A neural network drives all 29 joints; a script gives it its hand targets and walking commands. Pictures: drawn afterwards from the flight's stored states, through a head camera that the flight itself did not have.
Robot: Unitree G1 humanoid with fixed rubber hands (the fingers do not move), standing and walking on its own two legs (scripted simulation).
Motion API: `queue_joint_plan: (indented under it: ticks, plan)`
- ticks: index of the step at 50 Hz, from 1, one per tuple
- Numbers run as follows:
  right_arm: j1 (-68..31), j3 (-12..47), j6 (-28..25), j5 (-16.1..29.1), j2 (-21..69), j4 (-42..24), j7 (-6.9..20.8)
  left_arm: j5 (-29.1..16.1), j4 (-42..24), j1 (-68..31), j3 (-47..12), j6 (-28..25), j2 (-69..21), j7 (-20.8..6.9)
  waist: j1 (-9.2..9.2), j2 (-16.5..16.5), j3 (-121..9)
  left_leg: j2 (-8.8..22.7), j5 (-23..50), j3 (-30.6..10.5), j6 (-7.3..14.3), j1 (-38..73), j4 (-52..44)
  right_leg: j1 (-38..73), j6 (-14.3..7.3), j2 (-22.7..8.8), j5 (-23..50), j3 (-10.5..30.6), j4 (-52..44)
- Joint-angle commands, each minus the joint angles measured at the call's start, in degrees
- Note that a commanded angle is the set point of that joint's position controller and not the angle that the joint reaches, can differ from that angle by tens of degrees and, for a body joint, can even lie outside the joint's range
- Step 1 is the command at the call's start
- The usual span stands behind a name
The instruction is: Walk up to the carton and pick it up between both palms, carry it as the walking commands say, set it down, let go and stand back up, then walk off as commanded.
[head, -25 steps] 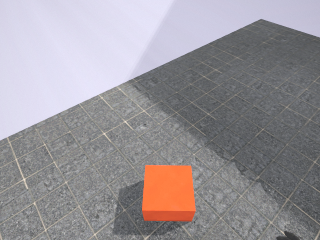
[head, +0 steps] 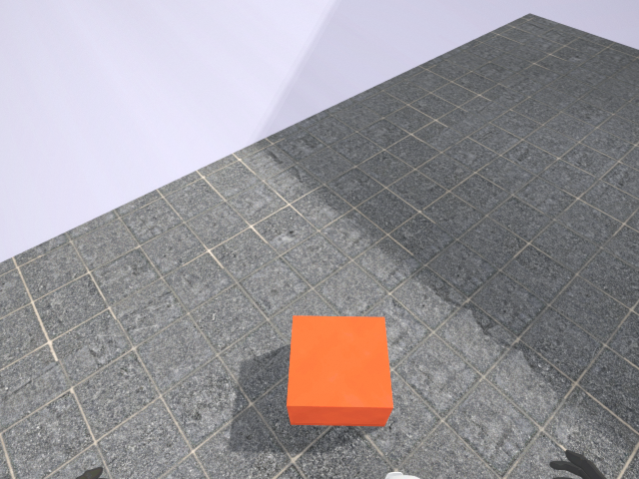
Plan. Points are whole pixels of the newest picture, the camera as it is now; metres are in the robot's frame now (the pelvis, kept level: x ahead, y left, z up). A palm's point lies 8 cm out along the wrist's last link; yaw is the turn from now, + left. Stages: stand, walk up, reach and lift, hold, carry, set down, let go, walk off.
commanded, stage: reach and lift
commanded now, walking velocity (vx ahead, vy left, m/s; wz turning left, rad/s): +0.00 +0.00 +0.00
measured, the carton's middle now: (338, 370) +0.52 -0.03 -0.65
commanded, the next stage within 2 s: none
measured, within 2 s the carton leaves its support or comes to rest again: neither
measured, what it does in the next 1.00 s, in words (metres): stands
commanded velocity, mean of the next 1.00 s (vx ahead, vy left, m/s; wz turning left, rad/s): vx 0.00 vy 0.00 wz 0.00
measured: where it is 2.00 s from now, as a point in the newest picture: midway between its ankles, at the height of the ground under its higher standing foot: outside the picture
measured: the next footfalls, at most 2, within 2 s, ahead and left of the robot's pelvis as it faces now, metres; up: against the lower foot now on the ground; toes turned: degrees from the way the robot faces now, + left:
none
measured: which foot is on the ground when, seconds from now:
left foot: down 0.00-1.00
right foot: down 0.00-1.00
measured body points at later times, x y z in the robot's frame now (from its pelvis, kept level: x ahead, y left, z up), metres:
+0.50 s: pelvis +0.00 -0.01 -0.01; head +0.15 -0.02 +0.41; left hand +0.27 +0.27 -0.11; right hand +0.25 -0.30 -0.12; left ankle +0.01 +0.11 -0.70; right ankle +0.05 -0.15 -0.70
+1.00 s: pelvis -0.03 -0.02 -0.04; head +0.23 -0.04 +0.32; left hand +0.38 +0.22 -0.15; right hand +0.39 -0.28 -0.16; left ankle +0.01 +0.11 -0.70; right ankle +0.05 -0.15 -0.70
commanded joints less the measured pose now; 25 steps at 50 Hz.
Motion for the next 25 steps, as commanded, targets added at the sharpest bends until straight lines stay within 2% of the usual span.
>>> queue_joint_plan:
  ticks: [1,2,3,4,5,6,7,8,9,10,11,12,13,14,15,16,17,18,19,20,21,22,23,24,25]
  plan:
    - [-12.52,-6.47,1.84,-3.94,-8.61,-11.65,-0.30,1.58,-19.63,-18.74,9.85,1.53,4.22,-2.71,-3.09,9.44,2.14,0.44,-7.86,-4.46,-1.22,-13.18,-16.26,2.74,1.75,3.96,-2.82,-8.94,-6.87]
    - [-10.61,-8.96,1.49,-5.14,-11.26,-14.29,0.08,1.26,-17.56,-14.48,9.34,1.55,2.76,-2.82,-3.23,7.81,1.80,0.83,-7.02,-5.87,-1.41,-12.29,-17.19,4.88,2.08,4.23,-0.36,-9.02,-6.71]
    - [-8.48,-9.83,1.12,-5.29,-11.14,-11.99,0.17,2.58,-16.94,-12.46,9.45,1.66,2.23,-2.24,-3.80,9.05,0.92,0.93,-4.02,-6.37,-1.34,-10.67,-20.53,10.41,2.22,4.29,3.36,-10.54,-7.22]
    - [-8.59,-7.97,0.40,-4.23,-7.92,-12.00,0.20,3.73,-15.38,-10.66,9.22,1.91,3.00,-2.15,-2.00,7.38,1.00,-0.20,1.37,-4.18,-2.13,-11.05,-17.44,7.84,0.52,3.71,6.76,-9.59,-7.31]
    - [-9.64,-9.42,0.19,-5.64,-9.88,-14.65,-0.04,3.55,-13.26,-7.53,9.49,2.16,1.67,-2.31,0.66,1.13,-5.50,-1.57,3.77,-4.64,-1.23,-9.33,-15.10,10.47,1.17,3.54,7.34,-8.83,-6.58]
    - [-8.30,-8.40,0.00,-5.22,-9.28,-14.03,-0.09,3.98,-13.19,-9.18,11.53,1.67,2.13,-2.20,1.79,0.66,-5.41,-2.52,8.85,-4.03,-1.56,-8.31,-13.41,8.64,0.70,3.25,8.95,-8.74,-7.49]
    - [-9.21,-8.51,0.38,-4.47,-9.97,-13.60,-0.12,4.22,-12.26,-7.18,9.80,3.15,1.78,-1.73,0.66,1.05,-5.70,-2.87,7.29,-4.01,-1.71,-4.58,-11.91,6.87,-0.02,2.99,6.92,-7.14,-6.87]
    - [-10.88,-7.91,0.15,-4.02,-9.33,-13.97,0.03,2.23,-10.20,-8.97,9.09,3.19,1.48,-2.38,-0.27,-3.12,-4.10,-2.52,7.07,-4.21,-1.73,-5.18,-11.11,3.22,0.31,2.78,5.85,-7.57,-7.10]
    - [-9.60,-6.78,0.15,-3.75,-7.15,-13.59,-0.20,4.90,-11.39,-10.01,11.32,3.04,2.00,-1.39,2.47,0.45,-3.26,-2.89,8.96,-5.02,-1.75,-4.61,-11.91,4.01,0.40,3.11,7.40,-7.09,-5.67]
    - [-10.30,-8.51,0.16,-4.22,-9.82,-14.75,-0.48,4.14,-11.50,-9.99,11.11,2.92,1.98,-1.50,0.48,-3.06,-3.89,-3.34,11.32,-3.82,-1.82,-6.09,-9.55,3.09,0.29,2.78,9.60,-6.32,-6.56]
    - [-14.32,-6.66,-0.27,-2.57,-8.45,-16.49,-0.45,4.60,-11.66,-12.24,12.38,2.31,1.74,-0.92,3.39,-0.38,-9.49,-3.06,18.99,-5.61,-1.60,-5.64,-6.67,0.97,0.02,2.57,11.56,-5.37,-3.24]
    - [-16.08,-6.56,-1.03,-1.33,-5.91,-15.77,-0.61,2.56,-14.69,-17.07,10.29,1.88,-1.39,-1.04,0.62,-0.25,-11.77,-2.56,20.16,-5.01,-2.40,-5.50,-4.90,-1.14,-0.54,2.37,14.47,-5.45,-2.77]
    - [-18.47,-7.02,-1.08,-2.25,-7.13,-16.98,-0.93,1.84,-14.84,-19.74,9.79,1.35,-1.22,-0.66,-0.18,-2.59,-13.35,-1.74,22.44,-7.04,-2.65,-5.42,-3.69,-5.09,0.44,3.00,12.08,-5.79,0.03]
    - [-20.13,-6.41,-1.09,-0.68,-6.91,-17.63,-1.32,0.97,-13.91,-20.79,10.95,2.14,-1.43,-0.39,-0.32,-4.88,-13.49,-2.41,23.04,-6.74,-1.73,-8.14,-2.25,-4.53,0.21,2.61,15.80,-4.53,0.56]
    - [-20.33,-7.47,-1.24,-1.11,-7.78,-18.41,-1.06,0.84,-14.54,-22.62,9.51,2.01,-0.29,0.24,-0.46,-0.35,-16.95,-1.86,27.22,-7.25,-2.82,-3.98,-2.08,-6.97,0.11,3.25,14.61,-6.44,1.57]
    - [-22.36,-5.70,-1.18,0.69,-6.41,-14.85,-0.69,-0.58,-14.33,-25.85,9.07,2.17,-1.97,0.56,-1.76,0.81,-15.32,-2.51,25.85,-6.87,-3.43,-7.39,0.06,-12.20,-0.17,2.64,14.74,-5.40,3.52]
    - [-23.92,-3.78,-0.14,2.61,-4.29,-16.08,-1.10,-2.44,-14.15,-26.51,9.79,2.97,-1.42,0.13,-0.47,-2.19,-20.01,-2.34,24.14,-7.02,-2.31,-8.08,1.17,-12.52,0.09,2.49,14.04,-5.48,3.26]
    - [-23.74,-6.37,-0.38,1.64,-6.30,-15.45,-0.99,-2.19,-14.42,-28.51,9.35,3.09,-0.97,0.77,-1.85,2.26,-21.20,-2.56,25.47,-7.71,-3.11,-4.92,1.02,-13.68,0.17,2.25,13.94,-6.01,3.87]
    - [-22.60,-8.06,-0.25,-0.03,-6.72,-12.82,-1.36,-1.80,-14.67,-28.96,9.54,2.60,1.66,1.25,-3.58,0.23,-23.53,-2.45,31.72,-7.87,-3.88,-5.65,2.40,-14.87,0.37,2.28,18.58,-4.98,4.82]
    - [-23.53,-7.32,0.07,0.44,-5.22,-12.28,-1.96,-2.53,-12.87,-32.23,7.24,3.42,-0.52,1.07,-4.33,-0.07,-22.54,-2.90,27.68,-8.30,-3.44,-6.30,1.61,-15.58,0.06,2.23,16.29,-5.12,4.08]
    - [-25.88,-6.89,0.94,0.84,-6.19,-12.39,-1.76,-2.89,-12.61,-32.18,7.85,4.17,-0.48,0.60,-2.68,-0.05,-25.72,-2.57,29.80,-8.25,-3.25,-5.08,2.72,-16.35,0.38,2.24,17.70,-5.67,4.63]
    - [-24.84,-8.00,1.33,-0.28,-9.22,-9.68,-2.13,-2.77,-12.98,-32.77,8.61,4.32,2.03,0.99,-3.23,-1.24,-27.96,-2.53,31.56,-8.49,-3.67,-5.38,3.57,-17.73,0.40,2.10,18.36,-5.87,5.09]
    - [-28.02,-7.06,1.03,1.65,-7.30,-10.90,-2.00,-2.66,-9.13,-32.54,9.17,4.70,0.34,1.13,-1.82,0.09,-26.18,-3.26,30.21,-8.65,-3.09,-5.61,3.94,-20.68,-0.40,2.12,17.61,-4.63,5.65]
    - [-29.09,-7.27,1.89,1.59,-8.02,-11.97,-2.05,-3.08,-9.97,-33.67,9.87,5.27,1.76,1.11,-0.46,-2.36,-29.96,-2.98,30.46,-9.28,-2.96,-5.68,4.00,-20.47,-0.30,2.15,16.73,-4.90,5.71]
    - [-25.75,-8.45,1.68,0.07,-9.23,-9.61,-2.49,-4.20,-9.80,-31.85,7.72,4.77,1.25,1.39,-3.31,-4.18,-30.93,-3.11,34.00,-8.70,-2.98,-4.36,4.37,-17.69,-0.17,2.78,20.94,-5.48,5.65]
